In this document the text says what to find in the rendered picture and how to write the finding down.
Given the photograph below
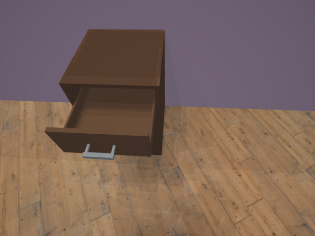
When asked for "drawer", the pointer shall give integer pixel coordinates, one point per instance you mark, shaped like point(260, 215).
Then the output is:
point(103, 117)

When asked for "handle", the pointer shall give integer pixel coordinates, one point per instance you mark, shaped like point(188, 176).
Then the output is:
point(96, 155)

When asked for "cabinet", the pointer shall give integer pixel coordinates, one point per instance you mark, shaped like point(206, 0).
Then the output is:
point(121, 58)

